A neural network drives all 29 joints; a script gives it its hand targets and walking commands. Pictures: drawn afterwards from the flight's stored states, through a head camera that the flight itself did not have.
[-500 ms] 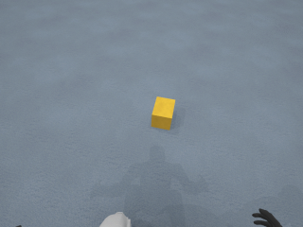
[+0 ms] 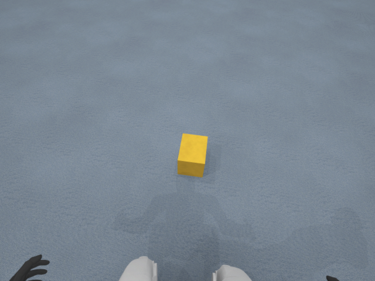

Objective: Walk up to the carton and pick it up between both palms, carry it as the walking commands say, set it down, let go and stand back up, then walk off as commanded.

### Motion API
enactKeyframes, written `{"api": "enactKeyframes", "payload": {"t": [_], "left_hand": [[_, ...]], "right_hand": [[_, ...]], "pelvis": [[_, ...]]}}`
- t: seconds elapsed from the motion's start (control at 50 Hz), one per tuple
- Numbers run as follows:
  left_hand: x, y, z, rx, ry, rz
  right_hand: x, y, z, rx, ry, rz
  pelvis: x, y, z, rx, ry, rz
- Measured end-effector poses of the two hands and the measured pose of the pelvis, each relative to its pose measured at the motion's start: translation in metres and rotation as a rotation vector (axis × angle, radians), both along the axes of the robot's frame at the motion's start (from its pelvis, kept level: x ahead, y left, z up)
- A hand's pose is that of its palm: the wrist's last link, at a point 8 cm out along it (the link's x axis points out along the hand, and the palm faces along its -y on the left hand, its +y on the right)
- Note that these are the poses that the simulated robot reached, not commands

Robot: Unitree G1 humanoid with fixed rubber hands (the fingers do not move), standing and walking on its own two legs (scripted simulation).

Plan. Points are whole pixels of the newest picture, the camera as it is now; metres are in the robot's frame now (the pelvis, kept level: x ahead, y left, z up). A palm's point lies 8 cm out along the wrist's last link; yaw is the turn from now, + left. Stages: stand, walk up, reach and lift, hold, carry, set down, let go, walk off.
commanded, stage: walk up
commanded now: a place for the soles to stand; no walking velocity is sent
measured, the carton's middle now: (192, 155) +0.84 -0.08 -0.66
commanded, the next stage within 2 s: none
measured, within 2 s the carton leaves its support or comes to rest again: neither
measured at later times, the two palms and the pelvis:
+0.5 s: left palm (45, 203) +0.31 +0.34 -0.09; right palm (328, 252) +0.18 -0.33 -0.08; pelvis +0.17 +0.02 -0.01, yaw -4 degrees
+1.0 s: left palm (57, 168) +0.43 +0.36 -0.11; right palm (298, 187) +0.35 -0.32 -0.09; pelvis +0.31 +0.03 -0.01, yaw -4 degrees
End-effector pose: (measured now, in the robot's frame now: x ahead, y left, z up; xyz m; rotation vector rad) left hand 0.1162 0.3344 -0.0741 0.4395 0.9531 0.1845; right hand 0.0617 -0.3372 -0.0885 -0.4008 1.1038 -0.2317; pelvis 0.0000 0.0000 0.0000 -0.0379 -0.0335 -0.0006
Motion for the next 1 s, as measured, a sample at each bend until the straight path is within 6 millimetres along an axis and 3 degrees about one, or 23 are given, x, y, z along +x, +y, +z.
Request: {"api": "enactKeyframes", "payload": {"t": [0.12, 0.18, 0.34, 0.44, 0.5, 0.62, 0.74, 0.84, 0.92, 1.0], "left_hand": [[0.003, 0.046, -0.009, 0.019, 0.073, 0.064], [0.019, 0.057, -0.017, 0.021, 0.108, 0.081], [0.099, 0.039, -0.022, -0.033, 0.137, -0.014], [0.164, 0.016, -0.017, -0.051, 0.088, -0.071], [0.198, 0.01, -0.015, -0.033, 0.024, -0.084], [0.217, 0.022, -0.008, -0.013, 0.015, -0.03], [0.226, 0.057, -0.019, -0.001, 0.076, 0.028], [0.256, 0.056, -0.03, 0.001, 0.128, 0.023], [0.288, 0.042, -0.034, -0.016, 0.132, -0.004], [0.314, 0.026, -0.04, -0.019, 0.108, -0.016]], "right_hand": [[0.073, 0.027, 0.007, -0.013, -0.06, 0.057], [0.093, 0.033, 0.011, -0.038, -0.103, 0.043], [0.1, 0.029, 0.025, -0.074, -0.059, -0.045], [0.104, 0.014, 0.018, -0.066, -0.004, -0.096], [0.121, 0.009, 0.006, -0.056, 0.015, -0.105], [0.19, 0.024, 0.0, -0.023, -0.014, -0.045], [0.25, 0.044, 0.001, -0.042, -0.055, 0.009], [0.267, 0.044, 0.008, -0.076, -0.064, -0.035], [0.273, 0.034, 0.01, -0.098, -0.039, -0.064], [0.285, 0.022, 0.001, -0.095, -0.013, -0.085]], "pelvis": [[0.044, 0.027, -0.005, 0.028, -0.006, -0.003], [0.065, 0.037, -0.008, 0.044, 0.0, -0.016], [0.115, 0.041, 0.003, 0.065, -0.005, -0.055], [0.151, 0.031, 0.001, 0.056, -0.005, -0.072], [0.171, 0.024, -0.006, 0.029, -0.003, -0.065], [0.204, 0.029, -0.004, 0.007, -0.006, -0.05], [0.244, 0.048, -0.01, 0.038, -0.007, -0.049], [0.272, 0.051, -0.01, 0.055, -0.002, -0.063], [0.29, 0.045, -0.009, 0.053, -0.001, -0.071], [0.305, 0.034, -0.015, 0.038, 0.0, -0.068]]}}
